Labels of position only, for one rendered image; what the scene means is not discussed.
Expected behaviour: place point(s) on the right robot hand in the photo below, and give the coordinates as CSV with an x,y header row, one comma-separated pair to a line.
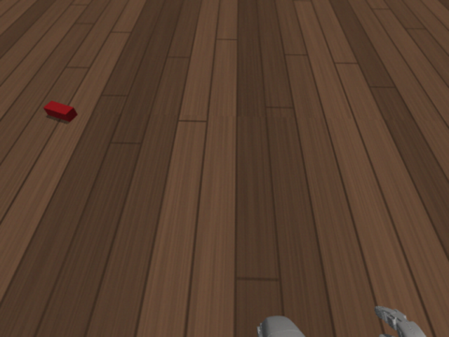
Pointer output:
x,y
397,321

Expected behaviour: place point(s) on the carton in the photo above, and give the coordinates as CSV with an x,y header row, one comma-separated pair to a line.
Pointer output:
x,y
60,111

